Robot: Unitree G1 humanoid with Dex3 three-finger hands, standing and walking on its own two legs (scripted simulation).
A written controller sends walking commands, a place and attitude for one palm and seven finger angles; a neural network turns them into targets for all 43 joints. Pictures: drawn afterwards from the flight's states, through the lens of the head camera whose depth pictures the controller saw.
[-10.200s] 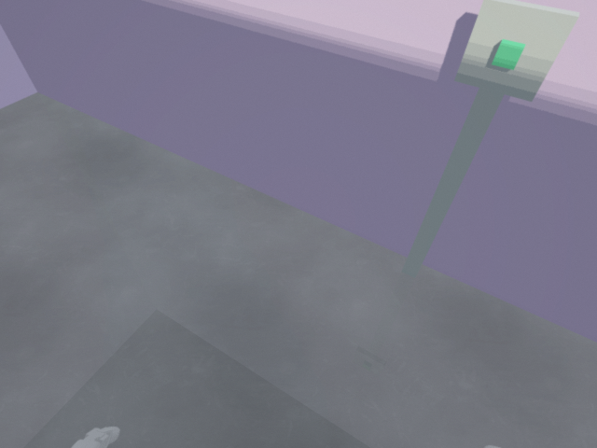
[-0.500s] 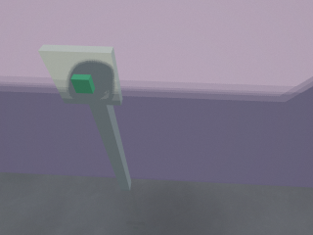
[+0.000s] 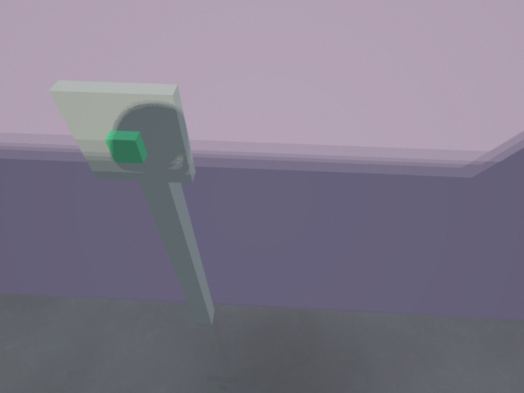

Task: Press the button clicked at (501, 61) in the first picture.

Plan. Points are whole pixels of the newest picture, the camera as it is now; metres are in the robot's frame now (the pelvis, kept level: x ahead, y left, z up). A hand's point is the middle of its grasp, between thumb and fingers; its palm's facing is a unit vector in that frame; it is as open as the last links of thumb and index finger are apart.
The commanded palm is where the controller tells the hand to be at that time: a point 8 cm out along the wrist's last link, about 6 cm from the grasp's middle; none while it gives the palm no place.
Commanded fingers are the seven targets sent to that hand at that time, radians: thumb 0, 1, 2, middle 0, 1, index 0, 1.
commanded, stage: come to a stop and stand still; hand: left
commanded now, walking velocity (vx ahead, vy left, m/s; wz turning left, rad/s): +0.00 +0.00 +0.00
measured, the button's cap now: (127, 145) +0.44 +0.25 +0.15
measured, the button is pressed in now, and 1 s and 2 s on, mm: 0 0 0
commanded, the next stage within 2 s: look again from close up in 0.04 s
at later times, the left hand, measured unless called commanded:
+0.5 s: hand out of the picture +0.00 +0.22 -0.18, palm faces -0.01 -0.97 -0.22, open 7.4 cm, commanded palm none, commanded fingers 0.00 0.90 0.90 -0.20 -0.30 -0.20 -0.30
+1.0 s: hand (99, 368) +0.14 +0.22 +0.03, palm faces +0.13 -0.99 +0.00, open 6.6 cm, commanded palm +0.06 +0.28 -0.03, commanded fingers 0.00 0.90 0.90 -0.58 -0.72 -0.58 -0.72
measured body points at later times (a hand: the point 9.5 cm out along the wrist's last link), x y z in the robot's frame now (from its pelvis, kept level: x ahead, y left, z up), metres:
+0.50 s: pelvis -0.04 +0.05 -0.01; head -0.05 +0.05 +0.44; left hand +0.00 +0.28 -0.17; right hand -0.01 -0.18 -0.17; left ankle +0.01 +0.10 -0.74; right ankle -0.05 -0.07 -0.74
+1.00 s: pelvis -0.09 +0.07 -0.04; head -0.10 +0.06 +0.41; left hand +0.13 +0.27 +0.04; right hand +0.07 -0.19 -0.12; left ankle +0.01 +0.11 -0.73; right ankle -0.03 -0.05 -0.73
